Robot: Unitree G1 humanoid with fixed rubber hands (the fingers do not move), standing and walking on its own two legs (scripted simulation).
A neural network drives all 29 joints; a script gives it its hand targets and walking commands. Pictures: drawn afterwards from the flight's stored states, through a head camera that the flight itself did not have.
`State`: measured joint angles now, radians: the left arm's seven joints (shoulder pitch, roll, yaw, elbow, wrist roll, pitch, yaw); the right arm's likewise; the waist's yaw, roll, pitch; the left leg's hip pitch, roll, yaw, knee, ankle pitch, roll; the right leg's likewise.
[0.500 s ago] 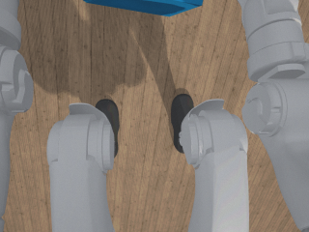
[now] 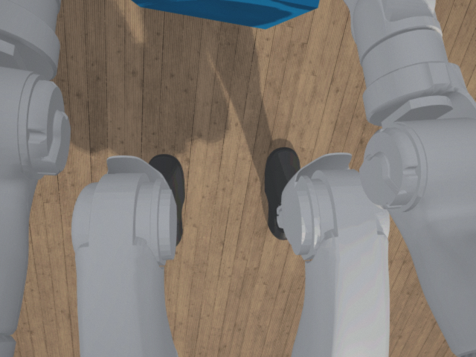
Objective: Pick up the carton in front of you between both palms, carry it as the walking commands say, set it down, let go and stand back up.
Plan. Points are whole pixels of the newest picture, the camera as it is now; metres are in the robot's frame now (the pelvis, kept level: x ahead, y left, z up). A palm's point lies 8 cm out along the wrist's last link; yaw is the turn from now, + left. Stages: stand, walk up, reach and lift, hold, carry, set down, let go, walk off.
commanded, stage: reach and lift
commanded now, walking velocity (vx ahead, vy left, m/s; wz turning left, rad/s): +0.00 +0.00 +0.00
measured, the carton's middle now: out of the picture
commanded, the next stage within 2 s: none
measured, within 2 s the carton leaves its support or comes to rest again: leaves its support in 0.36 s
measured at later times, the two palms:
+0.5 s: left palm out of the picture +0.57 +0.18 -0.11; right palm out of the picture +0.56 -0.12 -0.10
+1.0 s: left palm out of the picture +0.51 +0.18 +0.07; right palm out of the picture +0.51 -0.12 +0.07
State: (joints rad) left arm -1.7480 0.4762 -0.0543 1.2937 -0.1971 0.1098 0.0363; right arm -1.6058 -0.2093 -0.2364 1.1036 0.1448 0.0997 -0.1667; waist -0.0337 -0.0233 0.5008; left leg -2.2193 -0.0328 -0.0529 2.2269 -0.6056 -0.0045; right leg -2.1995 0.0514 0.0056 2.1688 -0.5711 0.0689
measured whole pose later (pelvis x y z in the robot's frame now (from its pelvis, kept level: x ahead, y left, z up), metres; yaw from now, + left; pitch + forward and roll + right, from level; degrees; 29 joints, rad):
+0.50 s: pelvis +0.01 +0.00 +0.01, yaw +1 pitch +38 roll -3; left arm -1.41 0.29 0.14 0.87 -0.04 0.33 0.09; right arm -1.29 -0.11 -0.37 0.72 0.06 0.30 -0.18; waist -0.02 -0.03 0.24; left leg -2.23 -0.10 -0.07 2.19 -0.62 -0.04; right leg -2.20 0.12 0.06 2.14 -0.60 0.11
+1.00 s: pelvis +0.00 -0.01 +0.12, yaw +4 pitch +43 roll -2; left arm -1.19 0.08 0.42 0.76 0.24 0.41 0.00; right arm -1.09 0.05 -0.56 0.60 -0.22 0.42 -0.07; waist -0.02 -0.01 -0.10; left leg -2.01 -0.12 -0.10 1.74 -0.48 -0.06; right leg -2.00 0.12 0.09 1.72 -0.48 0.09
